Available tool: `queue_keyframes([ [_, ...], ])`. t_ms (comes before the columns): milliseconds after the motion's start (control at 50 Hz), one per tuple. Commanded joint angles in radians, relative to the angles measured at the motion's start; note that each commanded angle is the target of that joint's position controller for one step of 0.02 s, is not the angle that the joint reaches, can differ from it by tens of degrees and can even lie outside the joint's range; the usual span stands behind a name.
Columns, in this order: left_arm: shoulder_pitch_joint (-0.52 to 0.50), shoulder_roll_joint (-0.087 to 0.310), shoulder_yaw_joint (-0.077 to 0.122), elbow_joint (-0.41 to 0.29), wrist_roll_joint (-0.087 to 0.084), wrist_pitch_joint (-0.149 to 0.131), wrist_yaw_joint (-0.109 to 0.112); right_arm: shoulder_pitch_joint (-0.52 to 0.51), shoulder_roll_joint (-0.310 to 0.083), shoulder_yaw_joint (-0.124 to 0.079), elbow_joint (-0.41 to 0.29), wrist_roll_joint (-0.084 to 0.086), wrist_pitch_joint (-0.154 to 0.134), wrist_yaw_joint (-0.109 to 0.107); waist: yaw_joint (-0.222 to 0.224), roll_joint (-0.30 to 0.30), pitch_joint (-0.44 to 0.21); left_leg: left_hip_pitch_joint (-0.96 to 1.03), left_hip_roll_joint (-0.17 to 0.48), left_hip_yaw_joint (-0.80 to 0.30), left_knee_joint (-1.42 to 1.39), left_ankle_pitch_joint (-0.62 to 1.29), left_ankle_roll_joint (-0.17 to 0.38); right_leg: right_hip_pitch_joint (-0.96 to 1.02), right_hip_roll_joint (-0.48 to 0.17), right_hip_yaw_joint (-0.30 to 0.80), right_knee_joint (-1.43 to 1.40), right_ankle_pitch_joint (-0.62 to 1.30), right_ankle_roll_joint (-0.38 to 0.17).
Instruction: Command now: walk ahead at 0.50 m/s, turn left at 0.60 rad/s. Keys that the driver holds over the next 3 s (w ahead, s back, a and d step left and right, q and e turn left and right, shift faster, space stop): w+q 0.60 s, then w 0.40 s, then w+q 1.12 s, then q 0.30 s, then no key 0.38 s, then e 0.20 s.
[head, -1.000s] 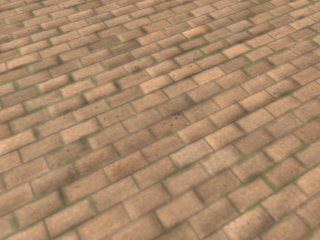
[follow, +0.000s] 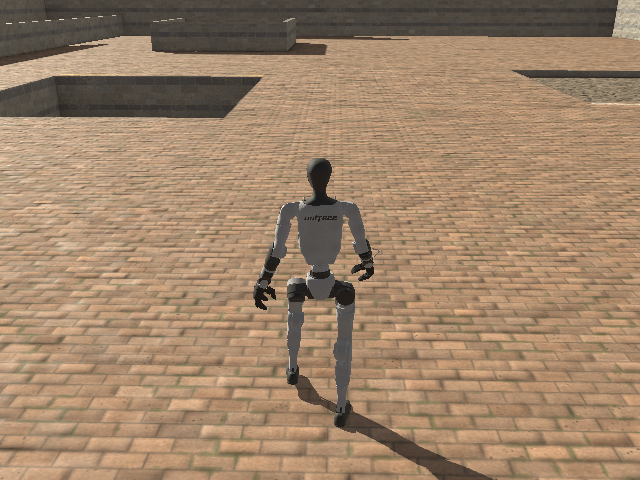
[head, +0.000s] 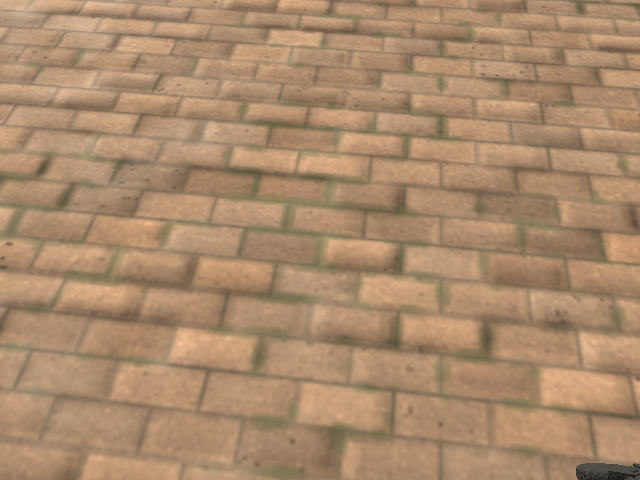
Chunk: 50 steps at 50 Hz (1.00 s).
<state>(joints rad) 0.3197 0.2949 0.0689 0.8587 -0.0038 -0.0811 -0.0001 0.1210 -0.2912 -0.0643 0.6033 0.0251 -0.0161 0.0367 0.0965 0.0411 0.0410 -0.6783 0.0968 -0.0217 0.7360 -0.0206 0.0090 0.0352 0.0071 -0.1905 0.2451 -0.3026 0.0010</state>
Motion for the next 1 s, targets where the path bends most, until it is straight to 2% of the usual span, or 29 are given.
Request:
queue_keyframes([
  [20, -0.023, 0.190, 0.043, -0.047, -0.015, 0.003, 0.004, -0.113, -0.043, -0.006, -0.110, 0.002, -0.017, 0.020, -0.013, -0.101, 0.041, 0.013, -0.024, 0.054, -0.083, -0.025, 0.034, 0.018, -0.280, 0.063, -0.040, 0.506, -0.134],
  [60, -0.030, 0.222, 0.053, -0.048, -0.025, 0.014, 0.010, -0.073, -0.078, -0.024, -0.113, -0.005, -0.011, 0.023, -0.058, -0.133, -0.003, 0.117, -0.084, 0.107, -0.102, -0.129, 0.076, 0.059, -0.284, 0.024, 0.081, 0.836, -0.114],
  [80, -0.034, 0.238, 0.058, -0.050, -0.030, 0.022, 0.015, 0.004, -0.108, -0.041, -0.099, -0.007, -0.006, 0.021, -0.109, -0.145, -0.053, 0.224, -0.124, 0.131, -0.112, -0.170, 0.103, 0.060, -0.278, 0.005, 0.206, 0.988, -0.104],
  [100, -0.049, 0.232, 0.055, -0.054, -0.034, 0.027, 0.019, 0.159, -0.152, -0.069, -0.059, -0.005, -0.002, 0.012, -0.200, -0.125, -0.132, 0.441, -0.163, 0.138, -0.176, -0.112, 0.140, -0.012, -0.251, -0.023, 0.403, 1.005, -0.078],
  [120, -0.037, 0.191, 0.038, -0.067, -0.012, 0.023, 0.022, 0.329, -0.220, -0.100, -0.015, 0.000, 0.009, -0.008, -0.274, -0.042, -0.220, 0.755, -0.096, -0.007, -0.190, -0.093, 0.190, -0.250, -0.214, -0.021, 0.694, 0.732, -0.037],
  [140, 0.055, 0.042, -0.011, -0.130, 0.029, -0.001, 0.006, 0.281, -0.333, -0.109, -0.025, 0.007, 0.001, -0.016, -0.135, 0.244, -0.296, 1.060, 0.170, -0.581, -0.273, -0.243, 0.370, -0.703, -0.008, 0.051, 1.051, -0.241, 0.020],
  [160, -0.038, 0.123, -0.002, -0.140, 0.000, -0.037, -0.009, 0.318, -0.252, -0.084, -0.056, 0.000, -0.017, -0.009, -0.214, 0.136, -0.432, 1.104, 0.232, -0.812, -0.412, -0.386, 0.411, -0.805, 0.007, 0.281, 1.162, -0.292, 0.009],
  [180, -0.135, 0.167, 0.010, -0.173, -0.037, -0.055, -0.017, 0.288, -0.201, -0.067, -0.039, -0.009, -0.032, -0.005, -0.224, 0.083, -0.285, 1.009, 0.204, -0.670, -0.437, -0.321, 0.356, -0.878, -0.037, 0.286, 1.143, -0.190, -0.007],
  [200, -0.150, 0.150, 0.002, -0.178, -0.028, -0.065, -0.013, 0.234, -0.181, -0.060, -0.036, -0.006, -0.039, -0.006, -0.179, 0.007, -0.192, 0.859, 0.161, -0.549, -0.438, -0.221, 0.324, -0.845, -0.077, 0.280, 1.052, -0.103, -0.014],
  [220, -0.147, 0.148, 0.005, -0.168, -0.002, -0.065, -0.006, 0.168, -0.156, -0.052, -0.044, -0.010, -0.040, -0.008, -0.136, -0.026, -0.138, 0.727, 0.123, -0.462, -0.445, -0.105, 0.300, -0.782, -0.105, 0.279, 0.966, -0.056, -0.006],
  [240, -0.126, 0.156, 0.011, -0.162, 0.007, -0.055, -0.005, 0.128, -0.134, -0.042, -0.058, -0.021, -0.042, -0.012, -0.100, -0.010, -0.118, 0.635, 0.096, -0.406, -0.464, -0.011, 0.292, -0.712, -0.124, 0.286, 0.921, -0.024, 0.002],
  [280, -0.106, 0.140, 0.010, -0.158, 0.016, -0.032, -0.005, 0.108, -0.136, -0.041, -0.056, -0.021, -0.046, -0.020, -0.073, 0.001, -0.103, 0.538, 0.079, -0.365, -0.494, 0.081, 0.301, -0.658, -0.123, 0.271, 0.851, -0.003, 0.032],
  [320, -0.141, 0.110, 0.000, -0.168, 0.024, -0.018, -0.003, 0.127, -0.151, -0.045, -0.039, -0.016, -0.048, -0.033, -0.076, -0.007, -0.077, 0.459, 0.053, -0.301, -0.505, 0.122, 0.297, -0.646, -0.109, 0.251, 0.750, 0.058, 0.062],
  [420, -0.334, 0.064, -0.023, -0.214, 0.013, -0.022, -0.016, 0.198, -0.178, -0.053, 0.003, -0.006, -0.034, -0.054, -0.151, 0.027, -0.036, 0.386, -0.018, -0.240, -0.488, -0.031, 0.220, -0.545, -0.034, 0.238, 0.384, 0.375, 0.076],
  [460, -0.371, 0.081, -0.018, -0.229, 0.001, -0.028, -0.022, 0.231, -0.181, -0.055, 0.024, -0.001, -0.031, -0.053, -0.165, 0.038, -0.033, 0.410, 0.001, -0.285, -0.463, -0.083, 0.208, -0.515, -0.018, 0.255, 0.325, 0.394, 0.068],
  [520, -0.361, 0.120, 0.001, -0.235, -0.003, -0.038, -0.028, 0.244, -0.164, -0.052, 0.039, 0.002, -0.024, -0.057, -0.148, 0.067, -0.037, 0.497, 0.033, -0.377, -0.375, -0.124, 0.188, -0.486, -0.013, 0.284, 0.262, 0.301, 0.038],
  [560, -0.269, 0.137, 0.017, -0.213, -0.004, -0.046, -0.025, 0.225, -0.147, -0.049, 0.037, -0.001, -0.017, -0.057, -0.095, 0.093, -0.057, 0.505, 0.018, -0.401, -0.294, -0.096, 0.162, -0.367, -0.007, 0.261, 0.218, 0.238, 0.000],
  [580, -0.173, 0.165, 0.032, -0.196, 0.006, -0.051, -0.018, 0.226, -0.107, -0.035, 0.032, -0.005, -0.018, -0.055, -0.049, 0.077, -0.125, 0.470, -0.032, -0.363, -0.167, -0.073, 0.129, -0.204, -0.049, 0.282, 0.208, 0.228, -0.036],
  [600, -0.025, 0.219, 0.047, -0.184, 0.020, -0.052, -0.010, 0.248, -0.044, -0.011, 0.017, -0.022, -0.020, -0.053, -0.001, -0.054, -0.267, 0.346, -0.102, -0.269, 0.123, -0.246, 0.087, 0.050, -0.228, 0.459, 0.218, 0.176, -0.097],
  [620, 0.047, 0.284, 0.064, -0.142, 0.025, -0.038, -0.020, 0.380, -0.016, 0.000, -0.010, 0.013, -0.029, -0.054, -0.067, -0.411, -0.357, 0.010, -0.204, -0.157, 0.423, -0.590, 0.028, 0.295, -0.415, 0.950, 0.089, -0.113, -0.251],
  [640, 0.021, 0.182, 0.042, -0.157, 0.001, -0.036, -0.028, 0.364, -0.117, -0.016, 0.029, 0.018, -0.028, -0.058, -0.041, -0.270, -0.268, -0.094, -0.134, -0.189, 0.541, -0.541, 0.012, 0.245, -0.403, 0.991, 0.039, -0.315, -0.235],
  [660, -0.012, 0.129, 0.027, -0.159, -0.001, -0.030, -0.025, 0.260, -0.155, -0.028, 0.023, 0.010, -0.025, -0.057, -0.019, -0.182, -0.154, -0.114, -0.107, -0.166, 0.561, -0.446, 0.007, 0.135, -0.360, 0.830, 0.032, -0.264, -0.198],
  [680, -0.055, 0.113, 0.019, -0.163, 0.010, -0.025, -0.025, 0.202, -0.145, -0.026, 0.015, -0.002, -0.023, -0.059, -0.032, -0.114, -0.098, -0.081, -0.079, -0.136, 0.541, -0.384, 0.004, 0.027, -0.316, 0.710, 0.026, -0.130, -0.182],
  [700, -0.078, 0.095, 0.013, -0.154, 0.015, -0.021, -0.024, 0.158, -0.130, -0.026, 0.002, -0.012, -0.028, -0.056, -0.044, -0.105, -0.048, -0.068, -0.057, -0.134, 0.491, -0.342, 0.004, -0.054, -0.283, 0.628, 0.009, -0.015, -0.189],
  [740, -0.085, 0.074, 0.005, -0.140, 0.019, -0.027, -0.020, 0.164, -0.093, -0.020, 0.001, -0.004, -0.030, -0.045, -0.076, -0.148, -0.041, 0.003, -0.027, -0.116, 0.414, -0.309, 0.007, -0.128, -0.239, 0.523, -0.028, 0.106, -0.191],
  [820, -0.058, 0.124, 0.017, -0.104, -0.003, -0.031, -0.016, 0.089, -0.042, 0.003, -0.021, -0.019, -0.034, -0.036, -0.073, -0.125, -0.027, -0.010, -0.001, -0.060, 0.209, -0.232, -0.010, -0.140, -0.246, 0.418, -0.085, 0.262, -0.231],
  [880, -0.039, 0.151, 0.021, -0.085, -0.010, -0.020, -0.013, 0.001, -0.024, 0.017, -0.033, -0.017, -0.048, -0.022, -0.044, -0.117, -0.016, 0.047, -0.005, -0.022, 0.016, -0.076, -0.014, -0.152, -0.218, 0.324, -0.099, 0.312, -0.210],
  [940, 0.016, 0.169, 0.022, -0.056, -0.020, -0.009, -0.013, -0.083, -0.031, 0.018, -0.050, -0.008, -0.056, -0.011, -0.014, -0.121, -0.005, 0.115, -0.033, 0.009, -0.108, 0.004, -0.013, -0.140, -0.219, 0.285, -0.088, 0.326, -0.190],
  [1000, 0.048, 0.185, 0.026, -0.029, -0.028, 0.007, -0.011, -0.126, -0.053, 0.012, -0.070, -0.003, -0.059, -0.001, -0.022, -0.132, 0.011, 0.138, -0.047, 0.011, -0.179, -0.040, 0.019, -0.072, -0.261, 0.293, -0.055, 0.361, -0.171],
])
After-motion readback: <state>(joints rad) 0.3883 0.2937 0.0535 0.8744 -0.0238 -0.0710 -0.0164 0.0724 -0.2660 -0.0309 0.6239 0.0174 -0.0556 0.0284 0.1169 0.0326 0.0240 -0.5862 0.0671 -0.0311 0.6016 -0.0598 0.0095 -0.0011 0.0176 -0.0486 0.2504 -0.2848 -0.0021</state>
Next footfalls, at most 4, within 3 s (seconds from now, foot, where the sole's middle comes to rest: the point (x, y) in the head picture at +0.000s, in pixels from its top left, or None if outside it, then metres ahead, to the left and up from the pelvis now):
0.12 left None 0.24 0.13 -0.77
0.58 right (373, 437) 0.55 -0.02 -0.77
1.08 left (220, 369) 0.67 0.33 -0.77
1.56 right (255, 249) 1.02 0.30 -0.77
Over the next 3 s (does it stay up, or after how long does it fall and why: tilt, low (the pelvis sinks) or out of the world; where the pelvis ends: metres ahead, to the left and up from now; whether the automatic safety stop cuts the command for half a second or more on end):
stays up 1.08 0.74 -0.01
